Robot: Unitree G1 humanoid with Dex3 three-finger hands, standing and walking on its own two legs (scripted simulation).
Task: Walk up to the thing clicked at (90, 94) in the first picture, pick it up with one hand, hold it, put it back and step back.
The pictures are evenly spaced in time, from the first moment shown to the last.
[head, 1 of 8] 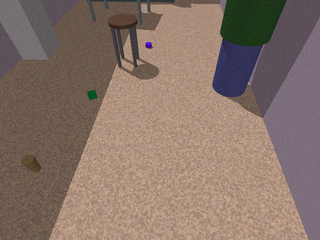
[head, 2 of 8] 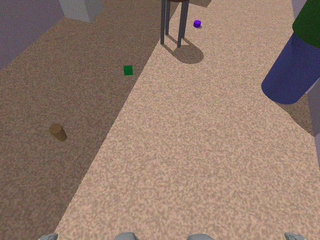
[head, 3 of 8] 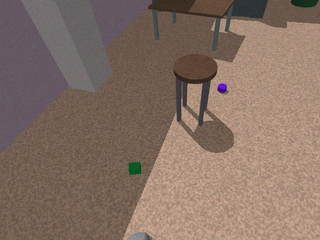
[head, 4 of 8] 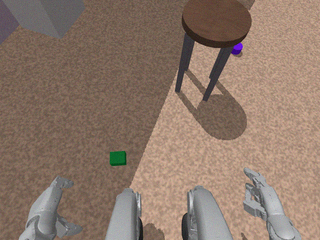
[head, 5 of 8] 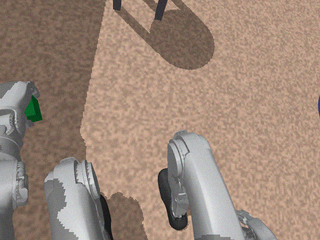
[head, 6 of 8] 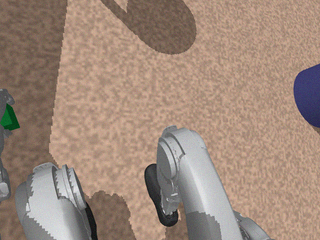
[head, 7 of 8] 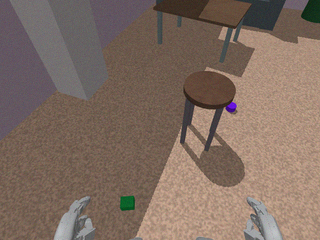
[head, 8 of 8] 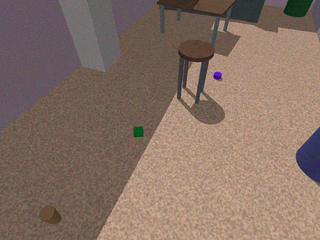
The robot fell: no
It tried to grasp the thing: yes
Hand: left
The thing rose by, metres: 0.68
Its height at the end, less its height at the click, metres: +0.00
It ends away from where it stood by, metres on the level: 0.01
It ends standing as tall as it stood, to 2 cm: yes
